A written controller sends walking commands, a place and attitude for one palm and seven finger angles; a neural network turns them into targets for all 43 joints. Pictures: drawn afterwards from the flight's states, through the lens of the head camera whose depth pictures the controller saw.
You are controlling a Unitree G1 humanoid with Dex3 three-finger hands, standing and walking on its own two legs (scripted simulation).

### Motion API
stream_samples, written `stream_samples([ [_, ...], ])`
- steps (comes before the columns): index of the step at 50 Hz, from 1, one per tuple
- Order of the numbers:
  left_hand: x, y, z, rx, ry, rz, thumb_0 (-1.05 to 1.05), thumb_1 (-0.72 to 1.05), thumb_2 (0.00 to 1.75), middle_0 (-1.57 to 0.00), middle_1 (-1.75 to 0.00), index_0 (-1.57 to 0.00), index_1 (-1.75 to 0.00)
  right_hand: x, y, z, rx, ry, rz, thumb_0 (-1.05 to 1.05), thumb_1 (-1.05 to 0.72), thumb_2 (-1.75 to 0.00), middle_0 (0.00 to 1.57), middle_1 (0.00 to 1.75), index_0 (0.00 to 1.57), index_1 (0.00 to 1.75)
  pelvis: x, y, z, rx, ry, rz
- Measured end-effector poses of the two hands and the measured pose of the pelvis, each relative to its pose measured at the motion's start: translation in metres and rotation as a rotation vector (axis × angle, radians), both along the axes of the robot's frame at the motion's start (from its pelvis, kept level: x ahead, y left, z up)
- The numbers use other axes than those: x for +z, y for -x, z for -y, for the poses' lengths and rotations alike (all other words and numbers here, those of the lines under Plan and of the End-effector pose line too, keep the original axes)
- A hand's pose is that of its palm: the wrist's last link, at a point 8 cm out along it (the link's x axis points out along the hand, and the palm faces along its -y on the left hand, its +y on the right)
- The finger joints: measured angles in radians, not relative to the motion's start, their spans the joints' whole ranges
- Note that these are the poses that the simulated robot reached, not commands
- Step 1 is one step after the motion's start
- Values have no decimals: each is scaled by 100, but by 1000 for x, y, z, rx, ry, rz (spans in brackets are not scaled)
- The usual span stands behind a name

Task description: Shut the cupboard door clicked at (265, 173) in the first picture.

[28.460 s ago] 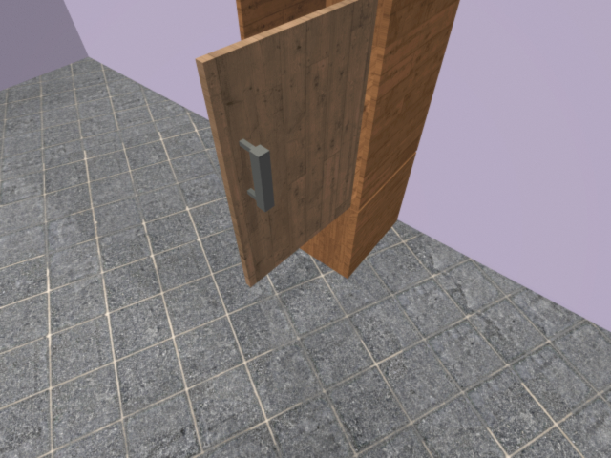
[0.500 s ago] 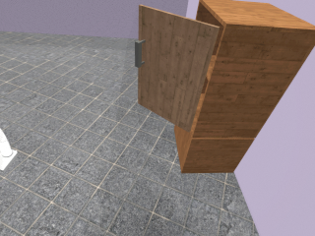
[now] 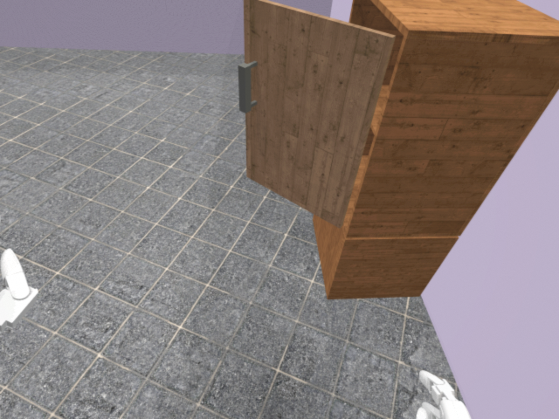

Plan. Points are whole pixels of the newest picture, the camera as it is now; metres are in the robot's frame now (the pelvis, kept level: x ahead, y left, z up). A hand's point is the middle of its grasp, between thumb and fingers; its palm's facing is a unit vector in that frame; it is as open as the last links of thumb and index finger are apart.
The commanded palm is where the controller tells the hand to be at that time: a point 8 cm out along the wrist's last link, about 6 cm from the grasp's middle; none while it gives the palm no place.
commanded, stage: stop stepping back and stand still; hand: left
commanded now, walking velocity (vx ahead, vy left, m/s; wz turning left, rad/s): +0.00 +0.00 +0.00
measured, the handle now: (249, 86) +0.96 +0.16 +0.03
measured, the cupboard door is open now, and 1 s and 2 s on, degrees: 49 49 49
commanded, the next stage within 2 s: let the arm hang, fingers relaxed in 0.18 s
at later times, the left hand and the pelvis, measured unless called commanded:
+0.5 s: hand out of the picture +0.12 +0.22 -0.11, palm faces -0.01 -0.94 -0.33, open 7.4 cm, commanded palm none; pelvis -0.02 +0.01 -0.01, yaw +0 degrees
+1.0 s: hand out of the picture -0.05 +0.22 -0.16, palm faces +0.02 -0.96 -0.29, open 7.4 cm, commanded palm none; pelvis -0.03 +0.00 +0.01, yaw +0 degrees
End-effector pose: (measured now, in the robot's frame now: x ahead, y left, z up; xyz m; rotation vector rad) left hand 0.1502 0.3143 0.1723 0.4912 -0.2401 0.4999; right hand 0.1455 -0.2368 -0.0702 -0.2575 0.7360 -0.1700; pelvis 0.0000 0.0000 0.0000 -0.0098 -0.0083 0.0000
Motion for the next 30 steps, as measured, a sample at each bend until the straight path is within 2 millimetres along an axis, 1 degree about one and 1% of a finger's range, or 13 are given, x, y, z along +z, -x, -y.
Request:
stream_samples([
  [4,2,-15,10,-62,6,7,1,89,90,-21,-30,-20,-30,11,-19,-9,24,-15,54,2,-91,-90,20,30,20,30,2,-1,0,-3,4,-11],
  [7,4,-20,17,-113,-12,-5,1,89,90,-21,-30,-20,-30,16,-26,-14,26,-31,76,2,-90,-90,20,30,20,30,2,-2,0,-9,7,-21],
  [10,8,-20,18,-136,-44,-31,1,89,90,-21,-30,-21,-30,17,-28,-17,18,-43,77,2,-90,-90,20,30,20,30,3,-4,-1,-13,9,-28],
  [14,12,-14,11,-118,-74,-56,1,89,90,-21,-30,-21,-30,12,-22,-17,6,-48,47,1,-90,-90,20,30,20,30,3,-5,-2,-14,10,-29],
  [15,6,-15,9,-118,-74,-79,1,89,90,-21,-30,-21,-30,8,-20,-17,20,-59,43,1,-90,-90,20,30,20,30,3,-3,-3,-7,12,-30],
  [16,-10,-18,5,-116,-52,-143,1,89,90,-21,-30,-21,-30,2,-18,-15,47,-65,28,1,-90,-90,20,30,20,30,2,-1,-5,1,13,-31],
  [17,-33,-22,2,-105,-9,-238,1,89,90,-21,-30,-20,-30,-6,-16,-13,70,-67,6,1,-90,-90,20,30,20,30,0,2,-8,4,10,-30],
  [19,-90,-23,0,-74,101,-470,0,89,90,-20,-30,-20,-30,-22,-10,-6,85,-68,-41,1,-90,-90,21,30,20,30,-3,8,-12,3,2,-30],
  [21,-151,-11,9,-54,209,-716,0,90,90,-20,-30,-19,-30,-34,2,1,71,-68,-88,1,-90,-90,21,30,20,30,-5,14,-14,2,-4,-24],
  [23,-204,14,26,-60,300,-934,0,90,90,-20,-30,-19,-30,-42,19,7,50,-64,-143,1,-90,-90,20,30,20,30,-6,19,-13,-1,-9,-17],
  [26,-264,61,60,-79,435,-1179,1,91,90,-20,-30,-19,-30,-47,54,15,16,-44,-253,1,-91,-90,20,30,20,30,-5,24,-9,2,-18,-6],
  [29,-303,110,92,-76,569,-1351,1,91,90,-20,-30,-20,-30,-47,96,20,-17,-19,-389,1,-91,-90,20,30,20,30,-3,28,-3,8,-17,5],
  [30,-309,121,92,-31,603,-1364,0,94,90,-20,-30,-20,-30,-47,110,20,-26,-12,-436,1,-91,-90,20,30,20,30,-2,29,0,12,-14,6],
])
